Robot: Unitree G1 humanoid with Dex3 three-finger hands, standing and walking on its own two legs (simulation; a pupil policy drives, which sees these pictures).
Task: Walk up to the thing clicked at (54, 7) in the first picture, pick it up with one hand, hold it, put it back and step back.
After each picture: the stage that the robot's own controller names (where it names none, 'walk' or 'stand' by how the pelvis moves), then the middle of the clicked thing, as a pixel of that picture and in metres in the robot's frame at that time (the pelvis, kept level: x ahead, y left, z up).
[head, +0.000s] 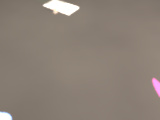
stand; (55, 9) +2.30 +0.49 -0.72
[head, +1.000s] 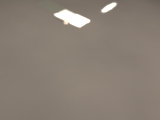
walk; (65, 19) +2.17 +0.22 -0.69
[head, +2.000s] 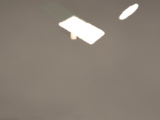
walk; (73, 33) +1.51 +0.12 -0.70
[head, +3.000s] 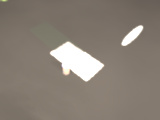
walk; (66, 68) +1.01 +0.15 -0.71
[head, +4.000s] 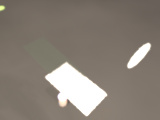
walk; (62, 99) +0.67 +0.13 -0.71
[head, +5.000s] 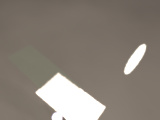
walk; (57, 119) +0.47 +0.14 -0.71
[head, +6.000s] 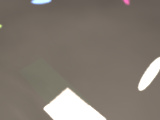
stand; out of the picture +0.36 +0.17 -0.71
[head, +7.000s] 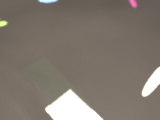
stand; out of the picture +0.35 +0.15 -0.71
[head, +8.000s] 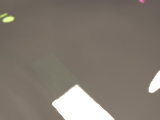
stand; out of the picture +0.37 +0.11 -0.72
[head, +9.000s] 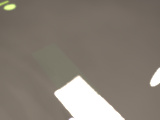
stand; out of the picture +0.40 +0.06 -0.70
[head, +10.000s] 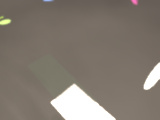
stand; out of the picture +0.41 +0.11 -0.73
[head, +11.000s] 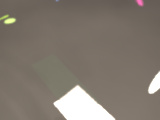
stand; out of the picture +0.39 +0.08 -0.73
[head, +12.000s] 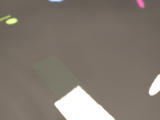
stand; out of the picture +0.40 +0.08 -0.73
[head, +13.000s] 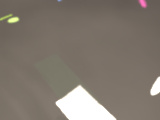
stand; out of the picture +0.40 +0.07 -0.73
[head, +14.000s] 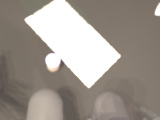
go down; (53, 63) +0.48 +0.13 -0.39
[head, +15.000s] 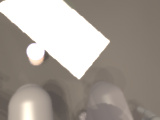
go down; (36, 55) +0.47 +0.17 -0.31
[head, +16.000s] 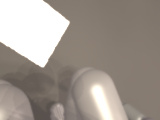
close in; out of the picture +0.47 +0.22 -0.23
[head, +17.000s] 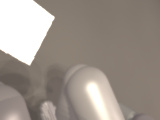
close; out of the picture +0.47 +0.23 -0.22
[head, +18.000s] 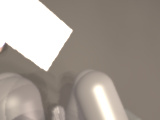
lift; out of the picture +0.47 +0.22 -0.24
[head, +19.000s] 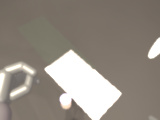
close; (65, 101) +0.46 +0.10 -0.55
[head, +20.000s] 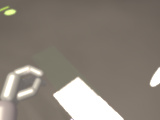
hold; out of the picture +0.42 +0.08 -0.67
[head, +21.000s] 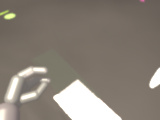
stand; out of the picture +0.42 +0.09 -0.68
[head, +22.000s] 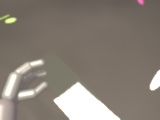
stand; out of the picture +0.42 +0.09 -0.68
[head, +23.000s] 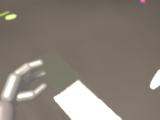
stand; out of the picture +0.42 +0.08 -0.68
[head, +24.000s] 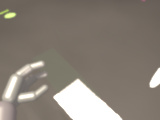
stand; out of the picture +0.42 +0.09 -0.68
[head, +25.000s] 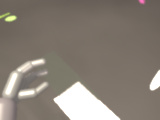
stand; out of the picture +0.42 +0.08 -0.68
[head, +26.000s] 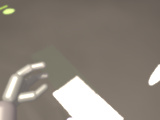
crouch; out of the picture +0.43 +0.09 -0.68
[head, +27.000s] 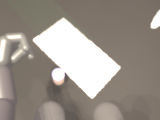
crouch; (58, 77) +0.48 +0.11 -0.44
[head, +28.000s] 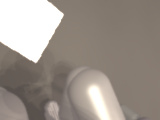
lower; out of the picture +0.47 +0.21 -0.24
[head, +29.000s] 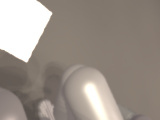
lower; out of the picture +0.47 +0.23 -0.23
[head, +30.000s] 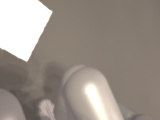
lower; out of the picture +0.47 +0.23 -0.23
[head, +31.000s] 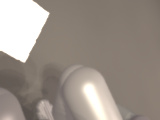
lower; out of the picture +0.47 +0.23 -0.23
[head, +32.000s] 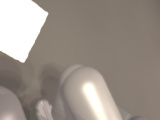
lower; out of the picture +0.47 +0.23 -0.23
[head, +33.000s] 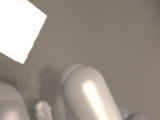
loosen; out of the picture +0.48 +0.23 -0.23
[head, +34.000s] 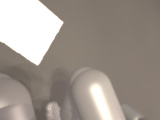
stand; out of the picture +0.48 +0.22 -0.23
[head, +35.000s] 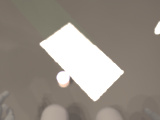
walk; (63, 79) +0.47 +0.11 -0.49
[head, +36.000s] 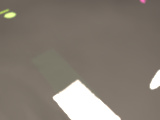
stand; out of the picture +0.42 +0.07 -0.66
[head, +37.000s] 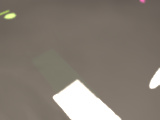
stand; out of the picture +0.43 +0.09 -0.67
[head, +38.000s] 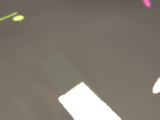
stand; out of the picture +0.43 +0.07 -0.72
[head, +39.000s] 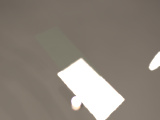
walk; (76, 103) +0.50 +0.00 -0.70
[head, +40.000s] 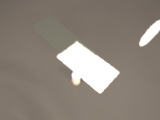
walk; (76, 78) +0.73 +0.05 -0.69
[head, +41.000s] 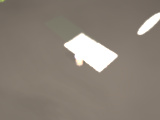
walk; (79, 59) +1.06 +0.14 -0.70
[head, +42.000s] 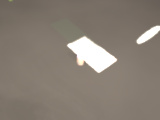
stand; (80, 59) +1.18 +0.04 -0.70
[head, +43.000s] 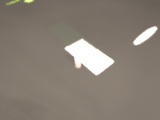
stand; (78, 61) +1.17 +0.05 -0.73
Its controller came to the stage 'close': yes
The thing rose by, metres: 0.00
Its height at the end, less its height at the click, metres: +0.00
